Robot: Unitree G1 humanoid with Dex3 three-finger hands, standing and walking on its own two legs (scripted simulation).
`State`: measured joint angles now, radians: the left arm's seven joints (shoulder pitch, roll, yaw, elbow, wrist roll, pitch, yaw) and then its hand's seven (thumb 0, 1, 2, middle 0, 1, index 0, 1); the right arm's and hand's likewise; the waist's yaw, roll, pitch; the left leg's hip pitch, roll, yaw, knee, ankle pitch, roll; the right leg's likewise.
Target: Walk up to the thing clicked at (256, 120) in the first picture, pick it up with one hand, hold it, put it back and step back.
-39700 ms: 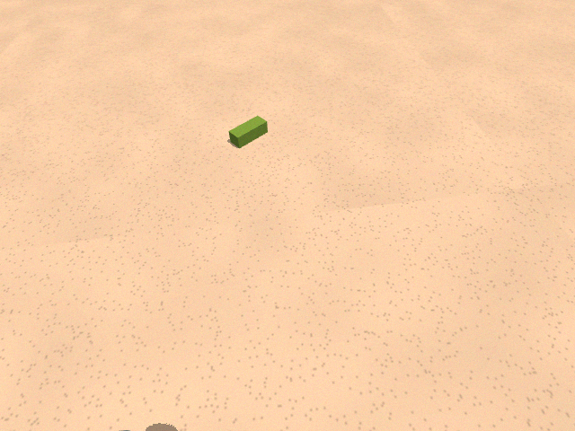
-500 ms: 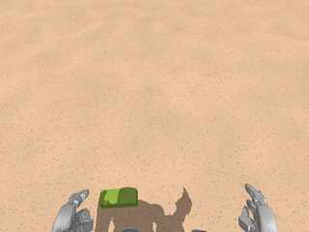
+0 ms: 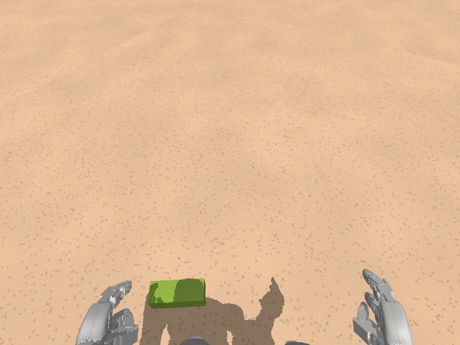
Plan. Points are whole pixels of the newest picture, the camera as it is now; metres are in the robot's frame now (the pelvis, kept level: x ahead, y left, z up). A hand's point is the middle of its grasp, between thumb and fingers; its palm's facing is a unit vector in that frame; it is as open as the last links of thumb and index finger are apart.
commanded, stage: home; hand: left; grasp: from above
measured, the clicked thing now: (177, 293) +0.41 +0.23 -0.68
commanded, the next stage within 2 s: stand in 0.70 s
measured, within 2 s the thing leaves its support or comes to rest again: neither
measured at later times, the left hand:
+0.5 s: hand (136, 328) +0.17 +0.18 -0.04, palm faces +0.05 -0.98 -0.20, open 7.4 cm
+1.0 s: hand out of the picture +0.14 +0.22 -0.09, palm faces +0.02 -0.94 -0.33, open 7.4 cm
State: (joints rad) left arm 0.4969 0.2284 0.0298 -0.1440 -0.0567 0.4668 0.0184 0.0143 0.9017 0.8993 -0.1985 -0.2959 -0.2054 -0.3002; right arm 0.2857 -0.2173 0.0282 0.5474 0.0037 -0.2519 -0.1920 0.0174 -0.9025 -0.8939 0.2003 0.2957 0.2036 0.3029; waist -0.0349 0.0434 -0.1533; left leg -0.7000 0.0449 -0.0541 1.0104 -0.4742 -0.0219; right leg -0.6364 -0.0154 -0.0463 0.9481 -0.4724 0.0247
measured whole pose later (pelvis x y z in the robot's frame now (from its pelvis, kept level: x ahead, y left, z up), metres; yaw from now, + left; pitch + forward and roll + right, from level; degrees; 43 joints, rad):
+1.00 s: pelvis -0.01 +0.00 +0.02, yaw +0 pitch +1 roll +0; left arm 0.23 0.29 0.03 0.54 0.05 0.10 0.03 0.01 0.90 0.90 -0.20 -0.30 -0.21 -0.30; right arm 0.17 -0.28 -0.03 0.81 -0.06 -0.05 -0.02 0.01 -0.90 -0.89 0.20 0.30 0.21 0.30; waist 0.03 -0.02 0.02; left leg -0.46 0.01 -0.01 0.84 -0.40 -0.01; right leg -0.44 -0.05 0.00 0.85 -0.43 0.03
